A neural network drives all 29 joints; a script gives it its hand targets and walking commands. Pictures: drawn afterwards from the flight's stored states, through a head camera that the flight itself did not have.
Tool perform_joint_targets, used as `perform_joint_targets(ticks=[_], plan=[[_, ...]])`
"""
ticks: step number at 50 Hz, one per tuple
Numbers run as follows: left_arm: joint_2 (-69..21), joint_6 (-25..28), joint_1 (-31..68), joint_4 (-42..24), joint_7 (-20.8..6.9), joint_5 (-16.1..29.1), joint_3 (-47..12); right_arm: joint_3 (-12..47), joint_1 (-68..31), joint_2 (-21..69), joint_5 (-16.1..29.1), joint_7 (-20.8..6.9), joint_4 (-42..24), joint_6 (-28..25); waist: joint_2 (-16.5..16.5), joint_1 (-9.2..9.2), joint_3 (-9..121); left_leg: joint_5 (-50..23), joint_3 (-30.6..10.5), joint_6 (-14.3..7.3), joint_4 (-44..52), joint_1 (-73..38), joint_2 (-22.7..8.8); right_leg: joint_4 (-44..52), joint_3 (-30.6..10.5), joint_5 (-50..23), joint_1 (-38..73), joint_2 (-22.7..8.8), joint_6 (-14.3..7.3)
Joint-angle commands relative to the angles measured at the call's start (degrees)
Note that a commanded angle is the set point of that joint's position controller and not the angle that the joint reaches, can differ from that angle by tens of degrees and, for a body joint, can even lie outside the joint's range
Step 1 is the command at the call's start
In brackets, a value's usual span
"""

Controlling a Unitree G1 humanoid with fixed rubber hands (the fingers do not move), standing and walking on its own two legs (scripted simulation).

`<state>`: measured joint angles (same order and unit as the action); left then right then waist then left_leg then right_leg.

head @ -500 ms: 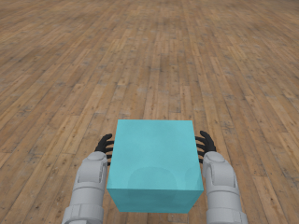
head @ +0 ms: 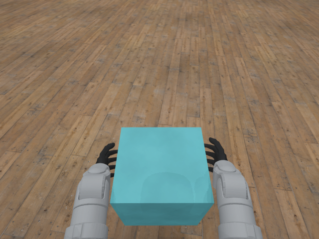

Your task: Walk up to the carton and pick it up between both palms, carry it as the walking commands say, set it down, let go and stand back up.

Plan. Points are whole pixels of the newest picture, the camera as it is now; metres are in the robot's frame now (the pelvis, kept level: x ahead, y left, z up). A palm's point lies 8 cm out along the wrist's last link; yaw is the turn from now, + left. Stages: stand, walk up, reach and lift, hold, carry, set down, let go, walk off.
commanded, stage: reach and lift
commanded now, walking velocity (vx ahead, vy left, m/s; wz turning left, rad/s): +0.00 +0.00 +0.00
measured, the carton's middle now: (161, 178) +0.29 +0.00 -0.03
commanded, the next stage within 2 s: hold in 0.92 s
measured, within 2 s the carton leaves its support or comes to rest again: neither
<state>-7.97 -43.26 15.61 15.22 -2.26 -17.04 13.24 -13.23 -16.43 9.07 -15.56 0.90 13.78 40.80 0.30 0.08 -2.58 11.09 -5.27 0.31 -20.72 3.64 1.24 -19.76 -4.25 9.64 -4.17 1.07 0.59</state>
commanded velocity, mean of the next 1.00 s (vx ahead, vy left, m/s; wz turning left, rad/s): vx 0.00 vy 0.00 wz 0.00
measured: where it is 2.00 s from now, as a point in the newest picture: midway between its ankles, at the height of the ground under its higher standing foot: outside the picture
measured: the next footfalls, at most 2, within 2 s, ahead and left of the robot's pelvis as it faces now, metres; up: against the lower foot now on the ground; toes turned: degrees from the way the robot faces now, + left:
none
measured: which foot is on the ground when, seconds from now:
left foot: down 0.00-1.00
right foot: down 0.00-1.00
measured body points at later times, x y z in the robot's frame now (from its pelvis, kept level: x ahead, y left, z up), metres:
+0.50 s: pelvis +0.00 +0.01 +0.00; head -0.03 +0.01 +0.45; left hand +0.29 +0.15 +0.02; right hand +0.29 -0.15 +0.03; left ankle +0.01 +0.13 -0.75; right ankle +0.02 -0.13 -0.75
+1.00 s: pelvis -0.01 -0.01 +0.00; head -0.05 -0.01 +0.45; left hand +0.28 +0.15 +0.02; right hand +0.29 -0.16 +0.04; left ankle +0.01 +0.13 -0.75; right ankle +0.02 -0.13 -0.75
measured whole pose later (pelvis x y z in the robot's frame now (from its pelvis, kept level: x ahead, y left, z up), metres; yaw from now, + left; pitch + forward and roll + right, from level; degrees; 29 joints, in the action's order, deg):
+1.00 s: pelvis -0.01 -0.01 +0.00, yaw +0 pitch -7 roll +0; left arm -8.3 -44.4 13.4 13.6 -1.5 -16.4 12.1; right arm -12.1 -14.4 8.6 -15.0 0.6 12.4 42.3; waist 0.0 0.2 -1.7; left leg 11.1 -5.4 0.6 -21.6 3.3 1.2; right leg -21.9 -4.2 10.3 -4.5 1.3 0.2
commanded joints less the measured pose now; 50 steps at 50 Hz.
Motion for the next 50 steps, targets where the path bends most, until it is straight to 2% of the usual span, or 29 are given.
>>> perform_joint_targets(ticks=[1, 2, 3, 5, 6, 7, 9, 10, 13, 15, 18, 19, 20, 23, 26, 28, 30, 31, 33, 35, 36, 39, 41, 42, 43, 44, 46, 47, 50], plan=[[-50.0, 4.9, 36.2, -9.7, -14.0, 17.4, -33.6, 31.7, -25.8, 55.9, 14.2, -14.7, -1.4, -0.7, -0.5, 0.51, 20.6, -11.1, 0.5, -0.1, 2.5, -2.9, 3.6, 1.4, -0.2, -12.9, 7.3, 3.4, -0.2], [-49.8, 4.8, 35.4, -9.4, -13.9, 16.9, -33.1, 32.0, -26.7, 56.3, 14.2, -14.5, -2.2, -0.7, 1.0, -0.23, 20.6, -11.6, 0.5, -0.3, 2.3, -3.1, 3.8, 1.5, -0.7, -13.4, 7.4, 3.4, 0.0], [-50.0, 4.8, 34.5, -9.7, -13.5, 17.0, -33.3, 32.5, -25.7, 55.8, 15.1, -14.7, -2.2, -0.8, -0.9, -0.22, 19.9, -12.8, 0.2, -0.2, 2.5, -2.9, 3.5, 1.1, -0.6, -14.3, 7.2, 3.4, -0.3], [-50.3, 4.8, 35.3, -11.1, -13.3, 17.4, -34.2, 32.3, -25.1, 55.5, 14.5, -14.6, -2.9, -0.9, -0.1, 0.56, 20.8, -12.9, 0.0, -0.1, 2.5, -3.3, 3.3, 0.9, -0.2, -14.4, 7.6, 3.9, -0.3], [-50.4, 4.6, 34.3, -11.0, -13.2, 17.5, -34.4, 32.6, -24.7, 55.2, 15.0, -14.6, -2.9, -0.8, -1.5, 0.53, 20.0, -12.2, 0.3, -0.1, 2.7, -3.1, 3.6, 1.3, -0.4, -13.7, 7.6, 3.6, -0.4], [-50.5, 4.8, 34.6, -11.7, -13.1, 17.8, -34.6, 32.8, -24.7, 54.9, 14.8, -14.6, -3.4, -0.9, -0.3, 0.78, 20.1, -12.9, 0.0, 0.0, 2.6, -3.8, 3.4, 1.2, -0.3, -14.0, 7.1, 3.8, -0.3], [-49.9, 4.2, 32.2, -11.0, -12.7, 16.9, -34.0, 32.5, -23.8, 53.7, 14.9, -14.7, -3.4, -0.7, -1.3, 0.26, 18.7, -12.9, 0.3, 0.1, 2.9, -3.3, 3.6, 1.5, -0.2, -13.7, 7.1, 3.7, -0.4], [-50.1, 4.1, 32.8, -10.0, -12.7, 17.0, -33.9, 32.7, -24.2, 54.1, 14.9, -14.8, -3.4, -0.6, -0.7, 0.07, 18.2, -10.8, 0.0, -0.1, 3.1, -3.0, 3.4, 1.5, -0.2, -11.5, 6.4, 3.9, -0.5], [-50.9, 4.2, 32.1, -10.8, -12.6, 17.4, -34.4, 33.0, -24.0, 53.3, 15.0, -15.0, -4.7, -0.6, -0.6, 0.51, 18.1, -11.3, -0.2, 0.0, 3.0, -3.6, 3.4, 1.5, 0.1, -11.2, 5.7, 4.1, -0.5], [-51.6, 4.3, 32.2, -11.2, -12.4, 17.3, -35.0, 34.0, -25.2, 53.8, 15.6, -15.1, -5.7, -1.0, -2.0, 0.3, 20.6, -12.9, -0.2, 0.1, 2.5, -3.8, 3.4, 0.9, -0.5, -12.9, 6.7, 4.0, -0.7], [-51.2, 4.2, 31.3, -10.7, -12.0, 17.4, -34.4, 33.2, -24.8, 52.7, 15.2, -15.3, -5.8, -0.7, 0.7, 0.26, 18.2, -11.0, -0.6, -0.2, 2.8, -3.4, 2.8, 1.0, 0.2, -9.8, 5.0, 4.4, -0.6], [-51.3, 4.2, 31.7, -11.6, -11.9, 17.5, -34.8, 33.1, -24.6, 52.8, 15.1, -15.4, -5.6, -0.8, -1.1, 0.31, 19.0, -11.7, -0.2, 0.0, 2.6, -3.5, 3.1, 0.9, 0.0, -10.7, 5.2, 4.2, -0.8], [-51.8, 4.2, 31.3, -10.2, -12.0, 17.5, -34.4, 33.3, -25.3, 52.6, 15.4, -15.5, -5.4, -0.7, -0.5, 0.18, 18.0, -10.4, -0.4, -0.2, 2.8, -3.1, 3.0, 1.0, 0.2, -9.0, 4.6, 4.2, -0.9], [-51.6, 4.3, 32.0, -11.4, -12.0, 17.8, -35.2, 33.9, -25.0, 52.5, 16.0, -15.9, -5.7, -0.9, -1.8, 0.15, 18.5, -10.6, -0.3, -0.1, 2.8, -3.3, 2.9, 0.8, 0.1, -9.4, 4.7, 4.1, -1.0], [-52.5, 4.0, 31.2, -10.9, -11.9, 17.8, -35.2, 33.5, -23.9, 52.8, 15.6, -15.9, -4.9, -0.6, -1.5, 0.51, 18.4, -11.0, -0.7, -0.3, 2.5, -3.8, 2.7, 0.9, 0.0, -9.1, 4.1, 4.1, -1.0], [-51.9, 4.3, 31.4, -11.9, -12.1, 17.9, -35.6, 34.6, -25.5, 53.1, 16.1, -15.8, -6.9, -0.8, -1.1, -0.01, 19.3, -10.3, -0.4, -0.3, 2.5, -3.0, 2.9, 0.4, 0.4, -9.5, 5.2, 4.3, -0.8], [-51.8, 4.1, 31.1, -11.1, -12.0, 17.7, -34.7, 34.3, -25.2, 53.0, 16.2, -15.9, -5.5, -0.3, -0.8, -0.23, 17.8, -8.4, -0.4, -0.7, 2.7, -2.6, 2.8, 0.7, 0.1, -7.2, 4.2, 4.0, -0.9], [-51.4, 3.9, 31.3, -10.4, -12.0, 17.1, -34.0, 33.3, -25.2, 53.4, 15.4, -16.0, -4.4, -0.1, 0.5, -0.22, 17.6, -7.2, -0.4, -0.6, 2.9, -2.5, 2.9, 0.9, 0.2, -6.6, 4.3, 4.1, -0.7], [-51.4, 4.2, 32.9, -11.4, -12.3, 17.7, -34.8, 34.3, -25.8, 53.4, 15.8, -15.9, -5.4, -0.4, -0.9, -0.22, 17.8, -6.5, -0.1, -0.7, 2.7, -2.5, 3.1, 0.9, -0.2, -6.1, 3.9, 3.7, -1.0], [-52.0, 3.7, 32.5, -10.0, -12.5, 17.8, -34.5, 33.5, -25.5, 53.5, 15.8, -15.8, -4.4, 0.0, -0.9, 0.16, 16.6, -5.7, -0.1, -0.9, 2.8, -1.6, 3.2, 1.0, -0.1, -5.5, 4.1, 3.7, -1.0], [-51.7, 3.6, 31.5, -9.5, -12.5, 17.4, -34.0, 33.5, -26.1, 53.5, 15.6, -15.7, -4.9, 0.0, 0.4, -0.16, 16.9, -6.2, -0.2, -0.9, 2.7, -2.2, 3.2, 1.1, -0.2, -5.9, 3.8, 3.7, -0.7], [-51.8, 3.8, 32.5, -11.4, -12.7, 18.1, -35.2, 33.8, -25.2, 54.1, 15.8, -15.7, -4.6, 0.1, -0.5, 0.44, 18.3, -7.5, -0.1, -0.9, 2.3, -2.7, 3.4, 1.0, -0.3, -7.4, 4.1, 3.6, -0.7], [-51.4, 3.7, 32.4, -11.7, -12.7, 18.1, -35.0, 33.5, -25.6, 54.2, 15.6, -15.6, -5.1, 0.1, 0.2, 0.15, 18.5, -7.4, -0.1, -0.8, 2.2, -2.3, 3.4, 0.9, -0.4, -7.5, 4.8, 3.5, -0.6], [-50.9, 3.6, 32.2, -11.4, -12.7, 17.7, -34.6, 33.6, -26.0, 53.9, 15.9, -15.7, -5.3, 0.1, -0.8, -0.27, 17.9, -6.8, 0.2, -0.8, 2.5, -1.2, 3.5, 1.0, -0.5, -7.5, 5.2, 3.3, -0.6], [-50.6, 3.7, 32.9, -11.4, -12.7, 17.9, -34.3, 33.3, -24.6, 54.6, 15.5, -15.5, -3.3, 0.5, 1.4, 0.25, 16.7, -5.9, 0.0, -1.3, 2.3, -1.7, 3.6, 1.4, -0.8, -6.2, 3.8, 3.1, -0.4], [-50.0, 3.7, 32.9, -10.8, -12.7, 17.2, -33.3, 32.7, -24.9, 54.6, 15.3, -15.6, -2.6, 0.6, 0.8, -0.31, 14.8, -3.4, 0.3, -1.3, 2.9, -1.1, 3.6, 1.8, -0.3, -3.9, 3.5, 3.0, -0.4], [-50.3, 3.6, 32.3, -9.6, -13.2, 17.0, -33.1, 32.8, -27.0, 53.8, 15.5, -15.6, -4.0, 0.1, 0.5, -0.17, 15.9, -2.9, 0.3, -1.1, 2.5, -1.3, 3.8, 1.7, -0.5, -3.2, 3.3, 3.0, -0.5], [-50.7, 3.6, 32.1, -9.3, -13.3, 17.1, -32.9, 33.0, -27.7, 54.1, 15.5, -15.7, -4.3, 0.1, 1.8, -0.25, 15.5, -2.7, 0.4, -1.3, 2.6, -1.1, 3.8, 1.8, -0.5, -3.0, 3.2, 3.1, -0.3], [-50.6, 4.0, 34.6, -10.8, -13.4, 18.0, -34.2, 33.3, -26.1, 55.1, 15.8, -15.7, -2.7, 0.4, 0.3, -0.17, 17.2, -3.5, 0.3, -1.2, 2.5, -1.0, 3.9, 1.5, -0.5, -4.4, 4.1, 3.0, -0.4]])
